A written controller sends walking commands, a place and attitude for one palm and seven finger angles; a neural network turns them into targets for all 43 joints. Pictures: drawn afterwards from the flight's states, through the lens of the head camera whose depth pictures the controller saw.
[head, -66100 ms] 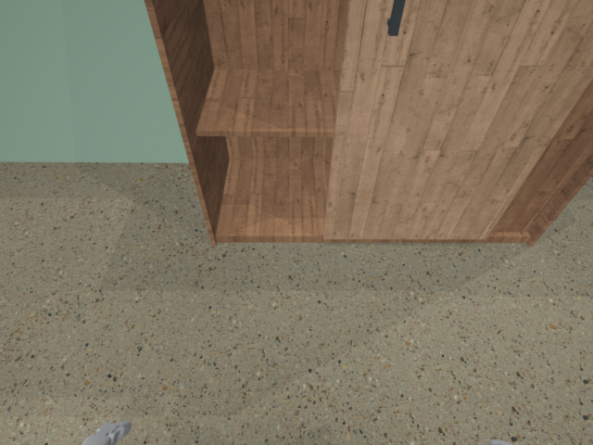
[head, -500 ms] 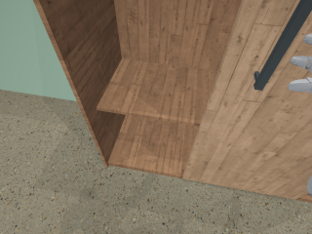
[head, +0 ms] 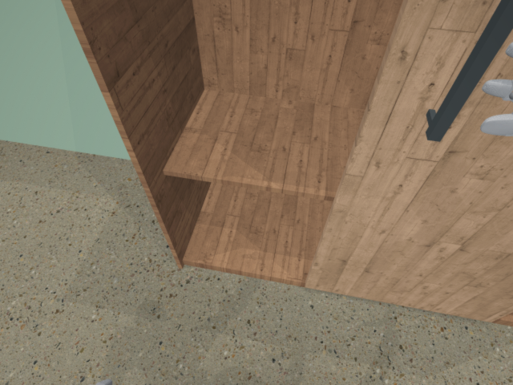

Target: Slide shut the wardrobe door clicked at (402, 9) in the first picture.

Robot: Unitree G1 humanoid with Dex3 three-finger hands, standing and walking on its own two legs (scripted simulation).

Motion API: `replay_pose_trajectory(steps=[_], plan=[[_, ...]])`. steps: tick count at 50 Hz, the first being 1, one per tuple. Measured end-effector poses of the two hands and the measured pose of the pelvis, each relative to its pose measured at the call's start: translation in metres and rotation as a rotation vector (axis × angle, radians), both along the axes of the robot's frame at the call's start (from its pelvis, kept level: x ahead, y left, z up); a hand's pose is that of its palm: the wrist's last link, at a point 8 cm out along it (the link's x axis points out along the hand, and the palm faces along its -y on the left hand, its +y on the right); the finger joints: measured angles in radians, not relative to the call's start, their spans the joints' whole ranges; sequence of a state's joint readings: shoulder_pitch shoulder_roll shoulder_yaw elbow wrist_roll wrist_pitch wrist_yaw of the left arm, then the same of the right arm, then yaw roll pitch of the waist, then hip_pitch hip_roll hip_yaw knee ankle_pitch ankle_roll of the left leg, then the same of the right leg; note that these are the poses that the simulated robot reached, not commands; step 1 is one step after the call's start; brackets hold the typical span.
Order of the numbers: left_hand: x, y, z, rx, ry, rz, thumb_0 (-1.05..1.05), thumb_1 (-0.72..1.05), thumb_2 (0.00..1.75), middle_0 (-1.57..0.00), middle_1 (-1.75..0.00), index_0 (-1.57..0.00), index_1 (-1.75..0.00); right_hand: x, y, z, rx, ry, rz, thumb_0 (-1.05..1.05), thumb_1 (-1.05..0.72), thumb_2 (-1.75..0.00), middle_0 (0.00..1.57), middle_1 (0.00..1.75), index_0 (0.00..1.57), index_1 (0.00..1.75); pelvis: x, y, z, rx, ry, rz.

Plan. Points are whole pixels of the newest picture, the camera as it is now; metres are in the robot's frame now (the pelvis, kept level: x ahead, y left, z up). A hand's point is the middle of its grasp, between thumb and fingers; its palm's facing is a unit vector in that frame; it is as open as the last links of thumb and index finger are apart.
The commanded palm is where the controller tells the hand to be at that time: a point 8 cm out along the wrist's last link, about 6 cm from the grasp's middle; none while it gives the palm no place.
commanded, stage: feel for the door with the fingertips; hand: right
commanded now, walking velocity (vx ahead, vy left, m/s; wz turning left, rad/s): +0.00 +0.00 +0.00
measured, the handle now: (468, 63) +0.54 -0.20 +0.25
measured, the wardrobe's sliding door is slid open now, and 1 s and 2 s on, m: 0.51 0.51 0.51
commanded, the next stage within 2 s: slide the fingers in behind the handle in 0.92 s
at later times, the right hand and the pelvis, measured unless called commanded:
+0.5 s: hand (477, 92) +0.48 -0.20 +0.24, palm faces +0.03 +1.00 +0.01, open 14.0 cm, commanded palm +0.46 -0.27 +0.23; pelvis +0.01 +0.00 +0.00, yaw +1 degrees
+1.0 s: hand (491, 86) +0.50 -0.22 +0.24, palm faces +0.04 +1.00 +0.02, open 13.7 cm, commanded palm +0.49 -0.28 +0.23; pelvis +0.00 +0.00 +0.00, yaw +0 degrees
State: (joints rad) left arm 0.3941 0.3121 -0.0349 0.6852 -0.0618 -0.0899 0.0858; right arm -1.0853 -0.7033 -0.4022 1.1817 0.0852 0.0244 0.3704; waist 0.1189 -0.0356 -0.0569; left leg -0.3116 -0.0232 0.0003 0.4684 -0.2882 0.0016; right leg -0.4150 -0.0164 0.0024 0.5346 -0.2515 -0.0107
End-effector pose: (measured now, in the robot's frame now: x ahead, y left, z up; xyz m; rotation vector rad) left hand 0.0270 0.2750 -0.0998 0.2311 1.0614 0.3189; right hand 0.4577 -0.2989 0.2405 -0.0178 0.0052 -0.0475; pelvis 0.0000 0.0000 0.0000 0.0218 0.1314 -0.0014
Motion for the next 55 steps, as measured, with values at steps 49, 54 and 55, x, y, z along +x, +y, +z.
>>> replay_pose_trajectory(steps=[49,54,55], plan=[[-0.033,0.008,-0.002,0.017,0.078,0.041,0.00,0.90,0.90,-0.21,-0.30,-0.20,-0.30,0.014,0.025,-0.001,0.040,-0.002,0.011,-0.01,0.50,-0.30,0.33,1.22,0.33,1.23,-0.003,0.002,-0.001,0.001,0.011,0.003],[-0.051,0.003,-0.001,0.013,0.117,0.060,0.00,0.90,0.90,-0.21,-0.30,-0.20,-0.29,0.017,0.022,-0.001,0.025,-0.007,0.014,-0.01,0.50,-0.30,0.39,1.25,0.38,1.26,-0.004,0.000,-0.001,0.005,0.021,0.006],[-0.054,0.002,-0.001,0.011,0.123,0.062,0.00,0.90,0.90,-0.21,-0.30,-0.20,-0.29,0.018,0.021,-0.001,0.027,-0.007,0.017,-0.01,0.50,-0.30,0.39,1.25,0.38,1.26,-0.005,-0.001,-0.002,0.005,0.022,0.007]])
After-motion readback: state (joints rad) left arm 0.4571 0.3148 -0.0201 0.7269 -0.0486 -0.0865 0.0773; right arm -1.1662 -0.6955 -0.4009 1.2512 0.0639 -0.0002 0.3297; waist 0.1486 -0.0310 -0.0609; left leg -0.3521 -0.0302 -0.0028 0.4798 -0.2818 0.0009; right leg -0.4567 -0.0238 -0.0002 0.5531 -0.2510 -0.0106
